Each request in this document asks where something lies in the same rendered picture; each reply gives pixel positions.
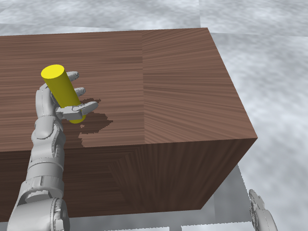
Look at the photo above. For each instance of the right robot hand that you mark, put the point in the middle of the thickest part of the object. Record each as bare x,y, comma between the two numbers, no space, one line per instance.
262,219

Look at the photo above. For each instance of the left robot arm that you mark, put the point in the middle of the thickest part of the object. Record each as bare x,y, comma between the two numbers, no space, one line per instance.
40,206

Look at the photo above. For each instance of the can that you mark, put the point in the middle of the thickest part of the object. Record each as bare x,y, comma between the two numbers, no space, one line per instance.
59,84

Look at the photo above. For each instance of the left robot hand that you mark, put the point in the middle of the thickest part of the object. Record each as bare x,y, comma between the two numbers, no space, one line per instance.
47,105

